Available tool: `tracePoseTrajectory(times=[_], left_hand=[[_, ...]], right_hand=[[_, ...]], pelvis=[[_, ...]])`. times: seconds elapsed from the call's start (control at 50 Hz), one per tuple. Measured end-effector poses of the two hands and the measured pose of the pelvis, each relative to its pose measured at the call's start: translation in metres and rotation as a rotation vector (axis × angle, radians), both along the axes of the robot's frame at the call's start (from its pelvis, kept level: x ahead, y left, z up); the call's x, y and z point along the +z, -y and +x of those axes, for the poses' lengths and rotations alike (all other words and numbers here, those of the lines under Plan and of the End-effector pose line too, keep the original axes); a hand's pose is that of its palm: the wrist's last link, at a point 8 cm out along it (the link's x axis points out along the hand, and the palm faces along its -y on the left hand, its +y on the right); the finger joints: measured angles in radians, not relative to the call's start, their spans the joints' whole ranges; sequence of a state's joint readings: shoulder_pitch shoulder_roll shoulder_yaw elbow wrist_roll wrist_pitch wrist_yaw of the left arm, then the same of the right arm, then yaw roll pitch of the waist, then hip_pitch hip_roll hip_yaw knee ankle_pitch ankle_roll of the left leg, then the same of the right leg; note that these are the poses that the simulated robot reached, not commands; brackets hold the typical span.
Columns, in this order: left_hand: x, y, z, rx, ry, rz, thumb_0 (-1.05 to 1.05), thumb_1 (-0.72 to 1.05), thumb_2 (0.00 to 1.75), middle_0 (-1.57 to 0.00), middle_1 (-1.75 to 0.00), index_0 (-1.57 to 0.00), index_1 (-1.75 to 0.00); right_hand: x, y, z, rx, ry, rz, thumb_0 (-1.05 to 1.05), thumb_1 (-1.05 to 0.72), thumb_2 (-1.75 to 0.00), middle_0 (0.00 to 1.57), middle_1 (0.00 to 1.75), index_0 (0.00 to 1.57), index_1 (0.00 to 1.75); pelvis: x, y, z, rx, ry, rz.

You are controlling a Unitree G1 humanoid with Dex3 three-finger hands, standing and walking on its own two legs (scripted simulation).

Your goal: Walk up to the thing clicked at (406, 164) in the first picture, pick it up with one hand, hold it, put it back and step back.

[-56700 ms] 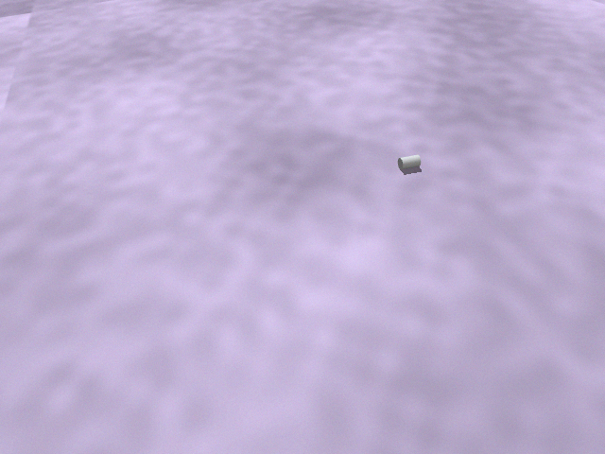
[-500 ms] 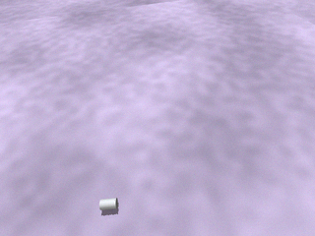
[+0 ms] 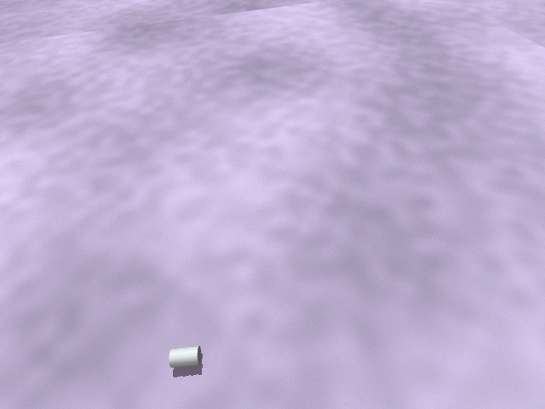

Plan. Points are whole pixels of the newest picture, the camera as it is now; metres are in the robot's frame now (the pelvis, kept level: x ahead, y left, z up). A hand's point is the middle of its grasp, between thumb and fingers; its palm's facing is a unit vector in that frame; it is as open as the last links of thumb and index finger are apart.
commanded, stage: stand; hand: left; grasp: from above
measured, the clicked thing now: (185, 356) +0.45 +0.38 -0.75
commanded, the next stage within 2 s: rise first in 0.28 s
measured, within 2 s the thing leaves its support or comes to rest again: neither
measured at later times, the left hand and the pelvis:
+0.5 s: hand out of the picture +0.12 +0.25 -0.16, palm faces +0.04 -0.94 -0.33, open 7.7 cm; pelvis -0.01 +0.00 -0.01, yaw +1 degrees
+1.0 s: hand out of the picture +0.12 +0.27 -0.21, palm faces -0.11 -0.90 -0.41, open 11.6 cm; pelvis -0.02 +0.03 -0.07, yaw +1 degrees
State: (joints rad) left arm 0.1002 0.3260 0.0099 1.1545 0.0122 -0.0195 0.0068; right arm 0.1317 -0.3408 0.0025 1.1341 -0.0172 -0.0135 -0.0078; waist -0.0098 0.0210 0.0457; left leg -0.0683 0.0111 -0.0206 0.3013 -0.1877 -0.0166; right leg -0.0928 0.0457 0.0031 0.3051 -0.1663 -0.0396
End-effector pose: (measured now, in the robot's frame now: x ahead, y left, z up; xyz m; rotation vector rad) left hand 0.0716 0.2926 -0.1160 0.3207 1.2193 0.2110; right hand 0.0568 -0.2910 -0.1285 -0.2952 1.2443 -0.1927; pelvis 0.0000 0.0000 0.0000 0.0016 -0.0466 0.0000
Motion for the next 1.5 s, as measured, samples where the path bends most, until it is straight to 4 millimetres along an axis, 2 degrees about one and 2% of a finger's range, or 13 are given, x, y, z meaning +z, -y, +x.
tracePoseTrajectory(times=[0.24, 0.4, 0.5, 0.58, 0.64, 0.74, 0.84, 1.04, 1.2, 1.28, 1.34, 1.42, 1.5], left_hand=[[-0.002, -0.002, -0.002, -0.003, -0.022, -0.002, 0.0, 0.9, 0.9, -0.21, -0.3, -0.2, -0.3], [-0.001, -0.002, 0.002, -0.01, -0.019, -0.001, 0.0, 0.9, 0.9, -0.2, -0.3, -0.2, -0.3], [-0.006, 0.002, 0.035, 0.021, 0.086, -0.02, 0.0, 0.8, 0.89, -0.21, -0.4, -0.22, -0.4], [-0.014, -0.001, 0.063, -0.023, 0.128, -0.029, 0.0, 0.6, 0.83, -0.25, -0.57, -0.26, -0.55], [-0.015, -0.004, 0.071, -0.061, 0.14, -0.011, 0.0, 0.41, 0.78, -0.28, -0.67, -0.31, -0.64], [-0.022, -0.009, 0.064, -0.089, 0.081, 0.021, 0.0, 0.1, 0.71, -0.36, -0.74, -0.39, -0.71], [-0.039, -0.015, 0.054, -0.092, 0.061, 0.039, 0.0, -0.07, 0.68, -0.42, -0.74, -0.44, -0.72], [-0.059, -0.022, 0.045, -0.155, 0.089, 0.065, -0.01, -0.17, 0.65, -0.46, -0.72, -0.47, -0.71], [-0.068, -0.026, 0.041, -0.188, 0.077, 0.092, -0.01, -0.23, 0.68, -0.42, -0.76, -0.44, -0.74], [-0.08, -0.03, 0.046, -0.227, 0.07, 0.123, -0.01, -0.27, 0.72, -0.38, -0.8, -0.39, -0.78], [-0.096, -0.037, 0.055, -0.276, 0.067, 0.163, -0.01, -0.31, 0.75, -0.34, -0.84, -0.35, -0.82], [-0.125, -0.049, 0.076, -0.361, 0.086, 0.235, -0.01, -0.35, 0.79, -0.29, -0.89, -0.3, -0.87], [-0.157, -0.058, 0.103, -0.471, 0.124, 0.302, -0.01, -0.38, 0.83, -0.25, -0.94, -0.26, -0.92]], right_hand=[[0.0, 0.0, -0.005, -0.001, -0.025, -0.003, 0.0, -0.9, -0.9, 0.21, 0.3, 0.2, 0.3], [0.0, -0.001, 0.0, -0.001, -0.017, -0.002, 0.0, -0.9, -0.9, 0.21, 0.3, 0.2, 0.3], [0.0, -0.013, 0.014, 0.002, 0.104, 0.003, 0.0, -0.9, -0.9, 0.21, 0.3, 0.2, 0.3], [-0.003, -0.025, 0.021, 0.003, 0.164, 0.019, 0.0, -0.9, -0.9, 0.21, 0.3, 0.2, 0.3], [-0.004, -0.034, 0.025, -0.006, 0.204, 0.033, 0.0, -0.91, -0.9, 0.21, 0.3, 0.2, 0.3], [-0.004, -0.047, 0.037, 0.002, 0.269, 0.05, 0.01, -0.92, -0.9, 0.21, 0.3, 0.2, 0.3], [-0.01, -0.056, 0.053, 0.039, 0.339, 0.044, 0.01, -0.94, -0.91, 0.21, 0.3, 0.2, 0.3], [-0.024, -0.073, 0.081, 0.092, 0.429, 0.028, 0.01, -0.95, -0.91, 0.21, 0.3, 0.2, 0.3], [-0.035, -0.084, 0.089, 0.117, 0.473, 0.032, 0.01, -0.95, -0.91, 0.21, 0.3, 0.2, 0.3], [-0.046, -0.084, 0.089, 0.131, 0.48, 0.032, 0.01, -0.95, -0.91, 0.21, 0.3, 0.2, 0.3], [-0.062, -0.081, 0.088, 0.148, 0.475, 0.03, 0.01, -0.94, -0.91, 0.21, 0.3, 0.21, 0.3], [-0.095, -0.072, 0.083, 0.174, 0.453, 0.025, 0.01, -0.93, -0.91, 0.21, 0.3, 0.21, 0.3], [-0.139, -0.059, 0.076, 0.183, 0.41, 0.019, 0.01, -0.93, -0.91, 0.21, 0.3, 0.21, 0.3]], pelvis=[[0.0, -0.001, 0.002, -0.002, -0.009, 0.0], [0.0, -0.002, 0.004, -0.004, -0.007, 0.0], [-0.007, -0.003, -0.006, 0.022, -0.074, -0.001], [-0.018, -0.003, -0.013, 0.015, -0.138, 0.001], [-0.023, -0.006, -0.013, 0.009, -0.153, -0.001], [-0.03, -0.013, -0.012, 0.008, -0.18, -0.008], [-0.046, -0.02, -0.013, 0.011, -0.226, -0.018], [-0.076, -0.03, -0.015, 0.014, -0.292, -0.036], [-0.093, -0.033, -0.018, 0.014, -0.337, -0.045], [-0.104, -0.032, -0.021, 0.016, -0.367, -0.046], [-0.119, -0.031, -0.025, 0.016, -0.4, -0.044], [-0.149, -0.028, -0.033, 0.015, -0.456, -0.038], [-0.184, -0.025, -0.043, 0.014, -0.516, -0.034]])
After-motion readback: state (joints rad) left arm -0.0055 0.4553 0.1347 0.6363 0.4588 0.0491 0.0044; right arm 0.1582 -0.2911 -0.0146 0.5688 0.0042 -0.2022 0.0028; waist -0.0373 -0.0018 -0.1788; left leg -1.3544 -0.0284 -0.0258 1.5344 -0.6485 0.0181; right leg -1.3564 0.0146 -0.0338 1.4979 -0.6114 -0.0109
